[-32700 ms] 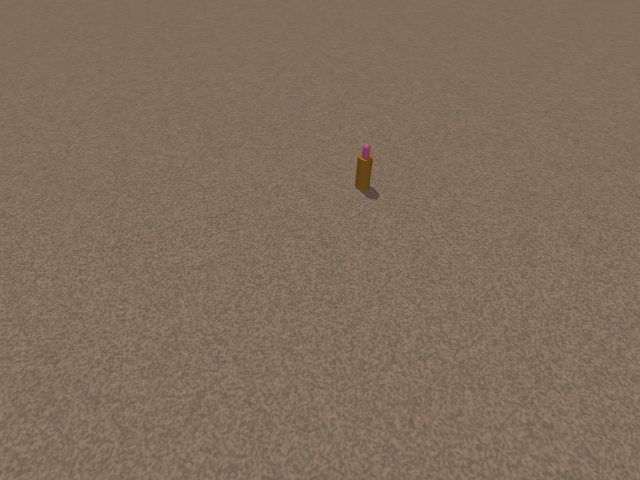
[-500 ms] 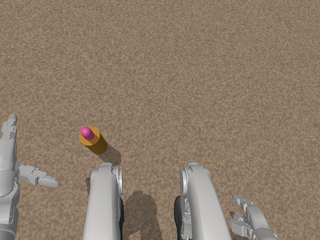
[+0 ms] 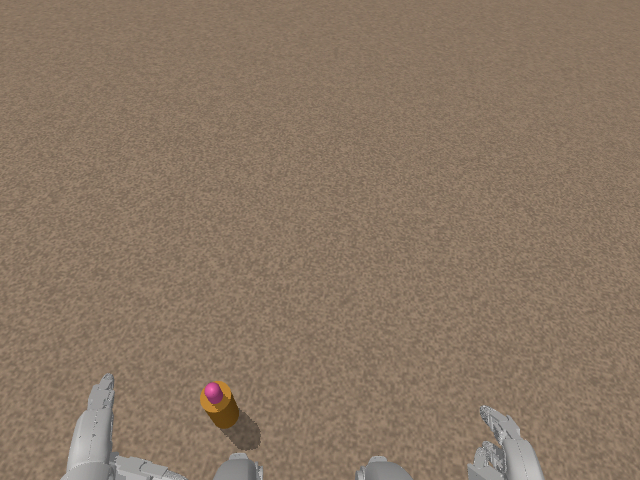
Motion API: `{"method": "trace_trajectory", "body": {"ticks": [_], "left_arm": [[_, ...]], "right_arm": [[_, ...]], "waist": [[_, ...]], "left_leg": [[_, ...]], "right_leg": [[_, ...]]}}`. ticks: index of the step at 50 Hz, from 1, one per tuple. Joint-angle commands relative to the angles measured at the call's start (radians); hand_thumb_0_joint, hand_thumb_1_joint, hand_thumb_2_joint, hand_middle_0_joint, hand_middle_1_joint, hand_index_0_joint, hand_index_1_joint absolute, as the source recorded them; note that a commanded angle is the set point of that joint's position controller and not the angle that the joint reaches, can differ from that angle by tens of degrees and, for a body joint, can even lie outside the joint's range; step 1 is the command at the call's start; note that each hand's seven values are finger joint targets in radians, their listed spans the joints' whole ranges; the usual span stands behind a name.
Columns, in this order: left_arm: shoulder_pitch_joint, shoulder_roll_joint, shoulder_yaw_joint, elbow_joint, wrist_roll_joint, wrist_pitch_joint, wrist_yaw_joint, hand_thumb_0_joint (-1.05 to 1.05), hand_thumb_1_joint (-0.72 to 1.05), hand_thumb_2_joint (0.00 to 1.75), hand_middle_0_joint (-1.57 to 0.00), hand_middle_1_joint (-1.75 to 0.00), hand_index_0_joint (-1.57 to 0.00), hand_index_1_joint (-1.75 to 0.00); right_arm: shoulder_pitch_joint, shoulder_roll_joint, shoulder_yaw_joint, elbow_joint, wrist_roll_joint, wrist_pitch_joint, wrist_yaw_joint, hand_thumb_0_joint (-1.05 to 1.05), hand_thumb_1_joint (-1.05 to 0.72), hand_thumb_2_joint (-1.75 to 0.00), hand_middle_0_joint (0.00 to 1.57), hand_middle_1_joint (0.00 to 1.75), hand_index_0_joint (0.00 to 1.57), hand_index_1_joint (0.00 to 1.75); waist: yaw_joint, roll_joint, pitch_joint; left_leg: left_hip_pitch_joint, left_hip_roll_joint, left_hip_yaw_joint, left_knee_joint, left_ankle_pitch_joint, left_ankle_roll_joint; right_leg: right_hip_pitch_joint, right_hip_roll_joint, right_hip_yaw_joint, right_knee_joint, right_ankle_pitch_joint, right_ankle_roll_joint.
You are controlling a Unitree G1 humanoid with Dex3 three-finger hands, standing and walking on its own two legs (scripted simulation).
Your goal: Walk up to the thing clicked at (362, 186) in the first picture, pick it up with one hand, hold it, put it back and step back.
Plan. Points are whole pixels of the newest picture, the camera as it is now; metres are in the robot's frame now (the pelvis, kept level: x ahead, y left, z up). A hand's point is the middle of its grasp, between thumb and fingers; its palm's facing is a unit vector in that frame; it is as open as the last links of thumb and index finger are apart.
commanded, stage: home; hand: left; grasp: from the side
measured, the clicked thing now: (219, 402) +0.38 +0.21 -0.55
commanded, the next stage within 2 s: stand in 1.94 s
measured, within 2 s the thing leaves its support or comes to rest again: neither
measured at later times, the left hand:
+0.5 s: hand (137, 463) +0.18 +0.19 -0.01, palm faces +0.13 -0.95 -0.29, open 17.6 cm
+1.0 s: hand (153, 464) +0.18 +0.17 -0.01, palm faces +0.12 -0.95 -0.28, open 17.6 cm
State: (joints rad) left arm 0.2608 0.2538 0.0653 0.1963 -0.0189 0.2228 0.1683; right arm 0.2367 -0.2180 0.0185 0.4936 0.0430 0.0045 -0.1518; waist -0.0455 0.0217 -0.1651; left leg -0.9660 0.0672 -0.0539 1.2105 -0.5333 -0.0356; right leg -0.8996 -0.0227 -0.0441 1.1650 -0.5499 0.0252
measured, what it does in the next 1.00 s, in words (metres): stands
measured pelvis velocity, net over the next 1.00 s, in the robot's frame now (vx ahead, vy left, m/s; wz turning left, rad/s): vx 0.01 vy -0.01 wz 0.02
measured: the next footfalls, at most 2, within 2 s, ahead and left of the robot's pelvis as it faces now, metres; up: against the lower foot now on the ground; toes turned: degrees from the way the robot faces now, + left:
none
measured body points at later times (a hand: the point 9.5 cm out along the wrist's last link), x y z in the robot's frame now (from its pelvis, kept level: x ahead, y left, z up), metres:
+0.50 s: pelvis +0.02 +0.00 +0.04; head +0.04 +0.01 +0.49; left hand +0.17 +0.24 +0.01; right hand +0.19 -0.23 -0.02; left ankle +0.03 +0.14 -0.64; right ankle +0.01 -0.14 -0.64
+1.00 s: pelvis +0.01 -0.01 +0.05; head +0.03 -0.01 +0.50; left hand +0.17 +0.22 +0.01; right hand +0.18 -0.25 -0.03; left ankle +0.03 +0.14 -0.64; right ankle +0.01 -0.14 -0.64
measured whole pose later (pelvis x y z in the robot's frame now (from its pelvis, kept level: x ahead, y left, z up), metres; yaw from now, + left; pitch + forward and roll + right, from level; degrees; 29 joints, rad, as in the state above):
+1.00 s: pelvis +0.01 -0.01 +0.05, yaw +1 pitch +7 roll -2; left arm 0.46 0.20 -0.01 0.01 -0.02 0.28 0.13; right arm 0.28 -0.21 0.02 0.51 0.01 -0.11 -0.18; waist -0.03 0.04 -0.11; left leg -0.62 0.07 -0.04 0.95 -0.45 -0.04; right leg -0.56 -0.02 -0.05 0.91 -0.47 0.02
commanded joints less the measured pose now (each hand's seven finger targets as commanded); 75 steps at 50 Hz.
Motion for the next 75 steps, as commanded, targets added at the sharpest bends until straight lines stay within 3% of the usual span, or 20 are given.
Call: {"method": "trace_trajectory", "body": {"ticks": [1,7,14,23,25,28,30,34,36,39,42,46,53,55,57,59,62,65,72,75], "left_arm": [[0.058,0.099,0.011,-0.279,0.007,-0.001,0.031,0.0,-0.55,0.06,-0.05,-0.05,-0.05,-0.05],[0.176,0.053,-0.032,-0.379,0.008,0.023,0.022,0.0,-0.6,0.03,-0.04,-0.05,-0.04,-0.05],[0.199,0.056,-0.019,-0.424,0.011,0.018,0.003,0.0,-0.6,0.03,-0.04,-0.05,-0.04,-0.05],[0.143,0.073,-0.01,-0.451,0.018,0.002,-0.009,0.0,-0.6,0.03,-0.04,-0.05,-0.04,-0.05],[0.21,0.026,-0.037,-0.348,0.018,0.013,-0.015,0.0,-0.6,0.02,-0.04,-0.05,-0.04,-0.05],[0.147,0.078,-0.009,-0.441,0.019,0.002,-0.012,0.0,-0.61,0.02,-0.04,-0.04,-0.04,-0.04],[0.242,0.011,-0.045,-0.315,0.015,0.015,-0.02,0.0,-0.6,0.03,-0.04,-0.05,-0.04,-0.05],[0.143,0.083,0.007,-0.415,0.017,0.001,-0.015,0.0,-0.58,0.04,-0.05,-0.05,-0.05,-0.05],[0.214,0.021,-0.034,-0.322,0.015,0.01,-0.023,0.0,-0.59,0.03,-0.05,-0.05,-0.04,-0.05],[0.146,0.082,0.008,-0.405,0.012,0.002,-0.017,0.0,-0.6,0.03,-0.04,-0.05,-0.04,-0.05],[0.193,0.026,-0.032,-0.344,0.011,0.008,-0.025,0.0,-0.59,0.03,-0.04,-0.05,-0.04,-0.05],[0.156,0.063,-0.004,-0.396,0.014,0.002,-0.022,0.0,-0.58,0.04,-0.05,-0.05,-0.05,-0.05],[0.189,0.035,-0.017,-0.347,0.012,0.005,-0.025,0.0,-0.57,0.04,-0.05,-0.05,-0.05,-0.05],[0.12,0.088,0.01,-0.437,0.012,-0.005,-0.021,0.0,-0.58,0.04,-0.05,-0.05,-0.05,-0.05],[0.2,0.02,-0.039,-0.319,0.012,0.006,-0.03,0.0,-0.58,0.04,-0.05,-0.05,-0.05,-0.05],[0.138,0.071,0.003,-0.423,0.01,-0.006,-0.022,0.0,-0.58,0.04,-0.05,-0.05,-0.05,-0.05],[0.168,0.037,-0.026,-0.367,0.011,-0.001,-0.027,0.0,-0.6,0.03,-0.04,-0.05,-0.04,-0.05],[0.148,0.053,-0.01,-0.392,0.015,-0.005,-0.024,0.0,-0.59,0.03,-0.04,-0.05,-0.04,-0.05],[0.175,0.033,-0.024,-0.341,0.015,-0.001,-0.024,0.0,-0.61,0.02,-0.04,-0.04,-0.04,-0.04],[0.147,0.061,-0.005,-0.384,0.017,-0.008,-0.02,0.0,-0.6,0.03,-0.04,-0.05,-0.04,-0.05]], "right_arm": [[-0.002,-0.106,-0.049,-0.144,-0.006,-0.066,-0.039,0.0,-0.9,-0.9,0.2,0.3,0.2,0.3],[-0.011,-0.094,-0.043,-0.174,-0.017,-0.1,-0.053,0.0,-0.9,-0.9,0.2,0.3,0.2,0.3],[-0.019,-0.096,-0.043,-0.175,-0.025,-0.133,-0.049,0.0,-0.9,-0.9,0.2,0.3,0.2,0.3],[-0.018,-0.098,-0.043,-0.161,-0.033,-0.157,-0.043,0.0,-0.9,-0.9,0.2,0.3,0.2,0.3],[-0.026,-0.1,-0.042,-0.161,-0.034,-0.162,-0.04,0.0,-0.9,-0.9,0.2,0.3,0.2,0.3],[-0.019,-0.101,-0.044,-0.151,-0.032,-0.16,-0.043,0.0,-0.9,-0.9,0.2,0.3,0.2,0.3],[-0.029,-0.094,-0.037,-0.154,-0.033,-0.164,-0.04,0.0,-0.9,-0.9,0.2,0.3,0.2,0.3],[-0.032,-0.101,-0.042,-0.152,-0.032,-0.163,-0.039,0.0,-0.9,-0.9,0.2,0.3,0.2,0.3],[-0.034,-0.096,-0.039,-0.154,-0.034,-0.163,-0.039,0.0,-0.9,-0.9,0.2,0.3,0.2,0.3],[-0.03,-0.098,-0.04,-0.148,-0.032,-0.164,-0.043,0.0,-0.9,-0.9,0.2,0.3,0.2,0.3],[-0.035,-0.096,-0.042,-0.154,-0.033,-0.167,-0.043,0.0,-0.9,-0.9,0.2,0.3,0.2,0.3],[-0.025,-0.1,-0.045,-0.143,-0.035,-0.167,-0.045,0.0,-0.9,-0.9,0.2,0.3,0.2,0.3],[-0.04,-0.095,-0.042,-0.145,-0.035,-0.172,-0.043,0.0,-0.9,-0.9,0.2,0.3,0.2,0.3],[-0.038,-0.099,-0.043,-0.14,-0.034,-0.172,-0.044,0.0,-0.9,-0.9,0.2,0.3,0.2,0.3],[-0.044,-0.095,-0.038,-0.142,-0.035,-0.175,-0.04,0.0,-0.9,-0.9,0.2,0.3,0.2,0.3],[-0.039,-0.098,-0.042,-0.14,-0.033,-0.176,-0.042,0.0,-0.9,-0.9,0.2,0.3,0.2,0.3],[-0.04,-0.096,-0.039,-0.142,-0.035,-0.177,-0.04,0.0,-0.9,-0.9,0.2,0.3,0.2,0.3],[-0.038,-0.101,-0.044,-0.143,-0.037,-0.181,-0.043,0.0,-0.9,-0.9,0.2,0.3,0.2,0.3],[-0.04,-0.098,-0.041,-0.143,-0.035,-0.185,-0.045,0.0,-0.9,-0.9,0.2,0.3,0.2,0.3],[-0.038,-0.094,-0.039,-0.134,-0.038,-0.185,-0.045,0.0,-0.9,-0.9,0.2,0.3,0.2,0.3]], "waist": [[0.008,0.06,-0.182],[0.012,0.025,-0.064],[0.015,0.003,-0.009],[0.017,0.054,-0.046],[0.011,0.013,-0.031],[0.018,0.044,-0.055],[0.011,-0.021,-0.015],[0.024,0.025,-0.039],[0.012,-0.016,-0.027],[0.027,0.01,-0.036],[0.011,-0.028,-0.034],[0.018,-0.003,-0.063],[0.023,-0.019,-0.019],[0.031,0.021,-0.028],[0.016,-0.011,0.007],[0.027,0.008,-0.022],[0.021,0.005,-0.003],[0.021,0.002,-0.048],[0.023,0.005,-0.01],[0.027,0.003,-0.023]], "left_leg": [[0.324,-0.039,0.041,-0.274,0.272,0.035],[0.363,-0.035,0.03,-0.361,0.236,0.032],[0.389,-0.037,0.037,-0.394,0.255,0.031],[0.444,-0.045,0.043,-0.402,0.303,0.023],[0.439,-0.043,0.038,-0.403,0.305,0.025],[0.459,-0.049,0.049,-0.4,0.316,0.025],[0.429,-0.05,0.051,-0.392,0.31,0.031],[0.437,-0.053,0.059,-0.402,0.284,0.03],[0.435,-0.051,0.056,-0.398,0.288,0.034],[0.435,-0.056,0.064,-0.396,0.284,0.034],[0.435,-0.055,0.067,-0.386,0.298,0.038],[0.45,-0.056,0.07,-0.384,0.314,0.037],[0.426,-0.055,0.066,-0.402,0.26,0.037],[0.434,-0.058,0.071,-0.407,0.252,0.034],[0.422,-0.055,0.066,-0.412,0.236,0.036],[0.434,-0.055,0.065,-0.411,0.252,0.035],[0.428,-0.053,0.064,-0.419,0.227,0.033],[0.448,-0.05,0.059,-0.415,0.252,0.034],[0.435,-0.05,0.062,-0.416,0.261,0.032],[0.439,-0.05,0.061,-0.417,0.252,0.032]], "right_leg": [[0.227,0.037,-0.023,-0.257,0.288,-0.033],[0.269,0.047,-0.043,-0.333,0.244,-0.031],[0.305,0.048,-0.044,-0.372,0.251,-0.027],[0.347,0.044,-0.037,-0.38,0.294,-0.027],[0.349,0.048,-0.04,-0.385,0.294,-0.025],[0.359,0.043,-0.033,-0.392,0.307,-0.024],[0.356,0.043,-0.032,-0.402,0.315,-0.018],[0.365,0.038,-0.026,-0.41,0.289,-0.021],[0.364,0.039,-0.025,-0.414,0.298,-0.017],[0.368,0.036,-0.021,-0.418,0.297,-0.016],[0.365,0.036,-0.018,-0.42,0.323,-0.013],[0.381,0.033,-0.013,-0.418,0.339,-0.013],[0.367,0.037,-0.022,-0.427,0.274,-0.018],[0.366,0.033,-0.016,-0.431,0.261,-0.021],[0.348,0.039,-0.024,-0.429,0.245,-0.019],[0.36,0.035,-0.021,-0.427,0.262,-0.021],[0.347,0.039,-0.025,-0.422,0.233,-0.023],[0.364,0.04,-0.025,-0.417,0.256,-0.023],[0.352,0.04,-0.027,-0.415,0.264,-0.023],[0.363,0.04,-0.027,-0.421,0.255,-0.023]]}}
